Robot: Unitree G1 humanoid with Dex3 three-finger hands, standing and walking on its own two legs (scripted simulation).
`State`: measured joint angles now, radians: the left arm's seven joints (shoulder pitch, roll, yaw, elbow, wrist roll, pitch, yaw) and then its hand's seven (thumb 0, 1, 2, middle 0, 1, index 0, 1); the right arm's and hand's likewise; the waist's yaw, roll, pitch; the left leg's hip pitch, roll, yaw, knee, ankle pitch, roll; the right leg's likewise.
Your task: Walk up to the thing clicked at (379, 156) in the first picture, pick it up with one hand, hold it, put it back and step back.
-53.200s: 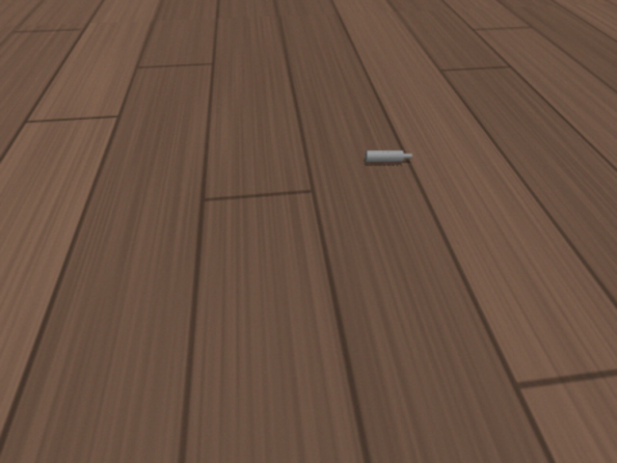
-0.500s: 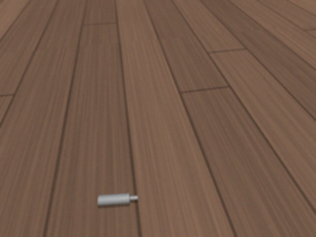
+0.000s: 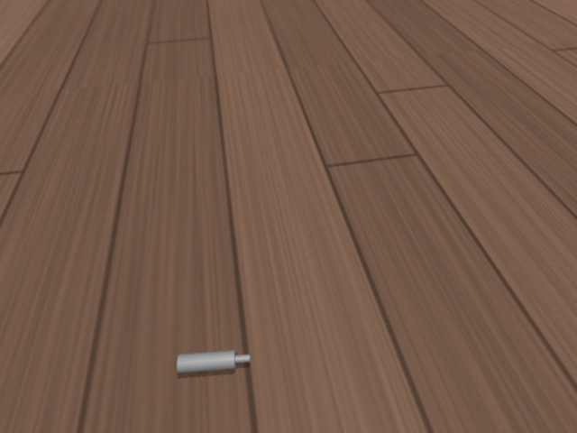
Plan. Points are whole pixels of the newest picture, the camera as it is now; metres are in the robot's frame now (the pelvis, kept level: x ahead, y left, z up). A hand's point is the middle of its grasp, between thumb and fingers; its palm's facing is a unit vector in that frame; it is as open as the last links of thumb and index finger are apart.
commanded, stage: stand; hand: left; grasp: from above
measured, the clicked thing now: (214, 360) +0.46 +0.25 -0.75
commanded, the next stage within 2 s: step back in 0.16 s
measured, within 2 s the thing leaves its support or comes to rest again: neither
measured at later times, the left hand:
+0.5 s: hand out of the picture +0.10 +0.32 -0.19, palm faces -0.01 -0.93 -0.38, open 7.4 cm
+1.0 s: hand out of the picture -0.03 +0.31 -0.16, palm faces -0.09 -0.90 -0.42, open 7.4 cm
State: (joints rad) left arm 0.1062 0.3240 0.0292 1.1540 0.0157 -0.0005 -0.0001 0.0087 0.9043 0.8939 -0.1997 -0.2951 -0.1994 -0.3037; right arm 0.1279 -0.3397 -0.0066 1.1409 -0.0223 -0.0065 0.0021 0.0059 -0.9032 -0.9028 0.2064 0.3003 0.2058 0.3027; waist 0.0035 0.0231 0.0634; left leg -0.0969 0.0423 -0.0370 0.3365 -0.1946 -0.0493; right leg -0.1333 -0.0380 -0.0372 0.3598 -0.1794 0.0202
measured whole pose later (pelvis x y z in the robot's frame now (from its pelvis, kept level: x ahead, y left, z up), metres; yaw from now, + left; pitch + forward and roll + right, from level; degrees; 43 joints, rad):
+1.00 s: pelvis -0.14 +0.05 -0.02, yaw -5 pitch -3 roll +1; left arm 0.17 0.36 0.08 0.88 0.04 0.05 0.00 0.01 0.90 0.89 -0.20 -0.30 -0.20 -0.30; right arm 0.09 -0.36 -0.05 0.90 -0.01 0.05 -0.01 0.01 -0.90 -0.90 0.21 0.30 0.21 0.30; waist 0.00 0.04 0.18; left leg -0.40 -0.04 0.02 0.79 -0.41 0.02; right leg -0.27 0.06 0.04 0.67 -0.34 -0.06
